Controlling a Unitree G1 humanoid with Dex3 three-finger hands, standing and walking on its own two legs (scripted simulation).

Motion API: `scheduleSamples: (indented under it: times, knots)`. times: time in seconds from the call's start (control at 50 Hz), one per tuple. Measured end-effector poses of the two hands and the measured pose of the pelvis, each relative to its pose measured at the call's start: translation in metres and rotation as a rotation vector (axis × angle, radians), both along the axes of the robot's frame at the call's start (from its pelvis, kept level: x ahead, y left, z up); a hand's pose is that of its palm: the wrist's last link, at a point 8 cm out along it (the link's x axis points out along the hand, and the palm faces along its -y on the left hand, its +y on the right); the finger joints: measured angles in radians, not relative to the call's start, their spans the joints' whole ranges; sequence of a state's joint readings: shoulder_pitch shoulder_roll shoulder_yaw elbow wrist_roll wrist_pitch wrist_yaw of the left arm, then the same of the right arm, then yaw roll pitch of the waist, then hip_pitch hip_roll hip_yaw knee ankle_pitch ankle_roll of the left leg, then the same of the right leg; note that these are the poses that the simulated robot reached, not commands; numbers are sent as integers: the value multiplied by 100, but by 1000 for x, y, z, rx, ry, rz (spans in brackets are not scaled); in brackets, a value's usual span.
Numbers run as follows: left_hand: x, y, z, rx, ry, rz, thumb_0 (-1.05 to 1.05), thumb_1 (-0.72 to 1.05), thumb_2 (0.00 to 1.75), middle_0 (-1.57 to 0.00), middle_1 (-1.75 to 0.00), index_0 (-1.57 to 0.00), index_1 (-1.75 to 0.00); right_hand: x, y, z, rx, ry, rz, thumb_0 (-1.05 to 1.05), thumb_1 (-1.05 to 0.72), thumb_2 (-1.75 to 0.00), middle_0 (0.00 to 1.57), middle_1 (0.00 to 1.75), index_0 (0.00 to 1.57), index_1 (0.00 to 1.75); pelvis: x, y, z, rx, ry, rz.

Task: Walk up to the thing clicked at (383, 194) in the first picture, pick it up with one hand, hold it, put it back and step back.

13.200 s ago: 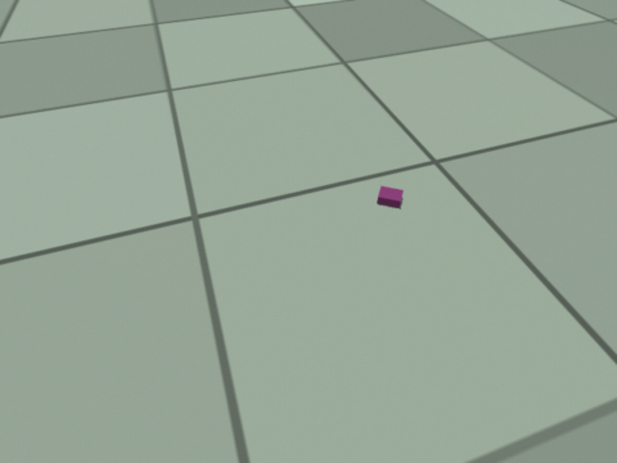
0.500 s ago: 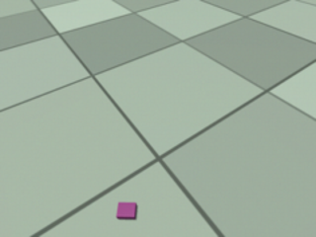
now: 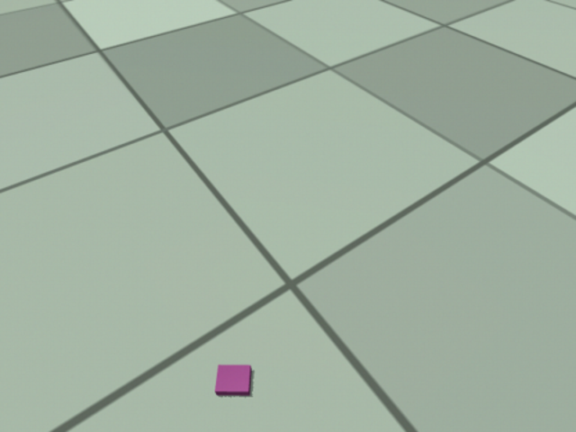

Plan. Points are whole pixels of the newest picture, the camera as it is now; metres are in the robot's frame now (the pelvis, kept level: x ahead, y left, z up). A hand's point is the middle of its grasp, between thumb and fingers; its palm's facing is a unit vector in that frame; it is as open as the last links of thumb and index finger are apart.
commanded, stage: walk up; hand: left
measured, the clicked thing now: (233, 380) +0.41 +0.21 -0.76
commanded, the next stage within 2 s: none
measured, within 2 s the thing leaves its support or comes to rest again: neither
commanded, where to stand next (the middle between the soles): +0.02 +0.02 m, yaw +0 degrees
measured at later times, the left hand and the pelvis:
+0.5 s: hand out of the picture +0.09 +0.28 -0.16, palm faces +0.00 -0.92 -0.40, open 7.4 cm; pelvis +0.03 +0.01 -0.01, yaw +1 degrees
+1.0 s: hand out of the picture +0.10 +0.32 -0.17, palm faces +0.03 -0.93 -0.37, open 7.4 cm; pelvis +0.03 +0.04 -0.01, yaw +2 degrees
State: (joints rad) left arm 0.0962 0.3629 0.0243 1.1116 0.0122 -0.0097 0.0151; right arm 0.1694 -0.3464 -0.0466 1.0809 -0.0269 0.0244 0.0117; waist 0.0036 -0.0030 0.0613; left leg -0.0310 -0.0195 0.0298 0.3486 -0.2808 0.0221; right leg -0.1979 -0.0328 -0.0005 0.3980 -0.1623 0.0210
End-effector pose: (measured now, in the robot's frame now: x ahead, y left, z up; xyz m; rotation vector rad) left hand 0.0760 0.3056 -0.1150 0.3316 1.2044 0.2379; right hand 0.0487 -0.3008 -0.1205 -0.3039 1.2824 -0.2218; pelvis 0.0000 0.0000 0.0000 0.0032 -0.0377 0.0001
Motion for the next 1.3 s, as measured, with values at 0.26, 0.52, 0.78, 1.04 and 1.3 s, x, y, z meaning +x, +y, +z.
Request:
scheduleSamples:
  times: [0.26, 0.52, 0.78, 1.04, 1.3]
  knots:
    - [14, 3, 0, 6, -7, -32, 1, 91, 90, -21, -30, -20, -30, 25, 6, -3, 13, -60, 3, 0, -90, -90, 21, 30, 20, 30, 14, 5, -4, -4, -7, -6]
    - [9, 15, -2, 31, 20, 9, 1, 91, 90, -21, -30, -20, -30, 60, 2, -5, -7, -77, 48, 1, -90, -90, 21, 30, 20, 30, 30, 8, -9, -1, 11, 13]
    - [21, 12, 5, 35, -53, -19, 1, 91, 90, -21, -30, -20, -30, 79, 5, 2, -8, -107, 64, 1, -90, -90, 21, 30, 20, 30, 29, 11, -7, 9, -15, 20]
    - [16, 54, -16, -8, 14, 36, 1, 91, 90, -21, -30, -20, -30, 54, 45, 1, -22, -65, 62, 1, -90, -90, 21, 30, 20, 30, 31, 39, -13, 10, -21, 17]
    - [7, 33, -6, -2, 73, 6, 1, 91, 90, -21, -30, -20, -30, 67, 21, -7, -31, -119, 39, 1, -90, -90, 21, 30, 20, 30, 29, 28, -12, 10, -8, 3]
